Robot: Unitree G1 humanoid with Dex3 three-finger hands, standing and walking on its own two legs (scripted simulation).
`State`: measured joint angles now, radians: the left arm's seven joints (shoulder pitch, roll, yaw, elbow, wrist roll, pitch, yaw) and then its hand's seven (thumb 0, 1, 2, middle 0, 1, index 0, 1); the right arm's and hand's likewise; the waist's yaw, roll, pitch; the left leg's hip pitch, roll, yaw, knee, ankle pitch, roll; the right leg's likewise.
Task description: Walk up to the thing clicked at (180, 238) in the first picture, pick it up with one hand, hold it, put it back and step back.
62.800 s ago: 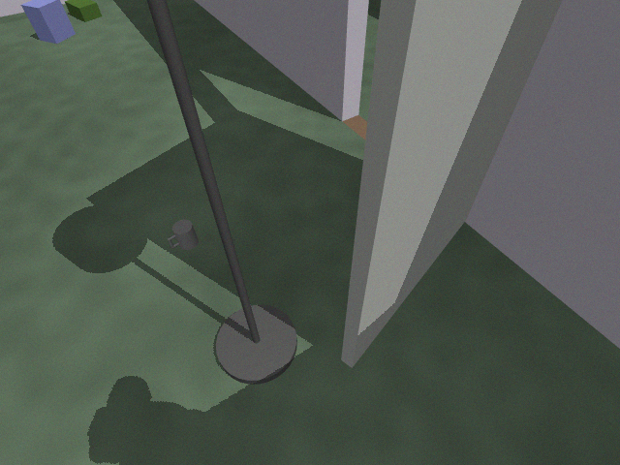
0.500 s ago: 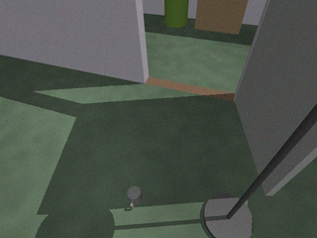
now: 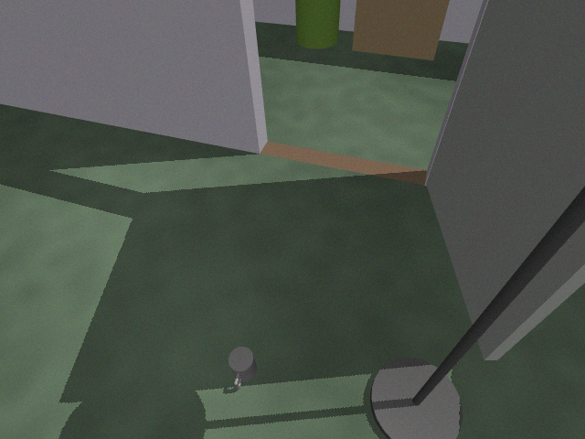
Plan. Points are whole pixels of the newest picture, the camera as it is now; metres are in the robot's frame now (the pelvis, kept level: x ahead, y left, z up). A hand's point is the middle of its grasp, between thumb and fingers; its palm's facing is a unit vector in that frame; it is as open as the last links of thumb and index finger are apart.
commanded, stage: stand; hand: left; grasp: from above
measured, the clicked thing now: (241, 369) +0.45 +0.23 -0.73
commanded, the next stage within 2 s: step back in 0.78 s
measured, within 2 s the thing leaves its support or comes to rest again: neither
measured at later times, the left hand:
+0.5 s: hand out of the picture +0.07 +0.24 -0.16, palm faces +0.00 -0.94 -0.34, open 7.4 cm
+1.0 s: hand out of the picture +0.08 +0.28 -0.16, palm faces -0.03 -0.92 -0.39, open 7.4 cm
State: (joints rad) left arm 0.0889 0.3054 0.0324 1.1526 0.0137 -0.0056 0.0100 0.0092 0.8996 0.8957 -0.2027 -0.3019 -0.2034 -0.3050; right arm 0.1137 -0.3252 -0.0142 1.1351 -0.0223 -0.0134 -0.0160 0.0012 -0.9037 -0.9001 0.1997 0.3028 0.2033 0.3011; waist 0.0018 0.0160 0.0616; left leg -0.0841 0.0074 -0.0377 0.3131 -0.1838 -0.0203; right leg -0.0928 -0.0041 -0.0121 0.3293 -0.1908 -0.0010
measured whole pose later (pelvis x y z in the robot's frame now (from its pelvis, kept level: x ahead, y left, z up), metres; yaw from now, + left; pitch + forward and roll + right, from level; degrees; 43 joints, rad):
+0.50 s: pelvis +0.00 +0.00 +0.00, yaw +0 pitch -3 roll +0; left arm 0.10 0.32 0.02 1.15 0.01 -0.01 0.00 0.01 0.90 0.90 -0.20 -0.30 -0.20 -0.30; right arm 0.11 -0.33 -0.01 1.14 -0.02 -0.01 -0.01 0.00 -0.90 -0.90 0.20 0.30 0.20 0.30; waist 0.00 0.01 0.06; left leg -0.08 0.01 -0.03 0.30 -0.18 -0.02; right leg -0.10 0.00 -0.01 0.32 -0.18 -0.01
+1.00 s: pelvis -0.03 +0.02 -0.01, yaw -1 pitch -1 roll +1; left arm 0.06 0.37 0.06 0.99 0.02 0.02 0.01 0.01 0.90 0.90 -0.21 -0.30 -0.21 -0.30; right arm 0.08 -0.39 -0.05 1.01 -0.01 0.04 0.00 0.00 -0.90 -0.90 0.20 0.30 0.20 0.30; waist 0.00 -0.01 0.16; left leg -0.33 -0.05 -0.05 0.81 -0.46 0.03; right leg -0.26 -0.03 0.02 0.51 -0.23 0.00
